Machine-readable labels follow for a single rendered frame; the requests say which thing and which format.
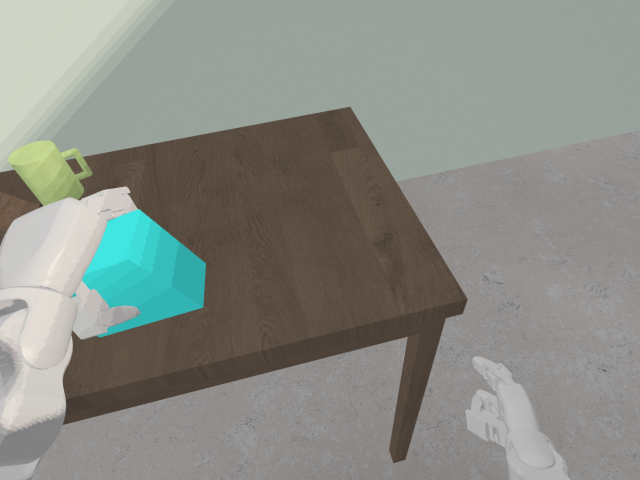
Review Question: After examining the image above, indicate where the table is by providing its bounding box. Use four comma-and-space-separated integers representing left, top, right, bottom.
0, 107, 468, 463

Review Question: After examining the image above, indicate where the robot left hand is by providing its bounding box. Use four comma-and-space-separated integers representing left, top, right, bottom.
0, 187, 141, 339

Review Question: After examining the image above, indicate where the right robot forearm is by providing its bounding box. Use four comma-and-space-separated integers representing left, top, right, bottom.
505, 429, 570, 480

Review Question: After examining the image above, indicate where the left robot forearm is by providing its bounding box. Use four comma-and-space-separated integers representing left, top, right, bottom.
0, 286, 79, 480

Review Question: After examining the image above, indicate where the robot right hand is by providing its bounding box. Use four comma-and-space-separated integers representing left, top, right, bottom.
465, 356, 542, 448

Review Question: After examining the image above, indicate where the sponge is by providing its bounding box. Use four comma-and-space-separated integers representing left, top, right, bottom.
72, 209, 206, 337

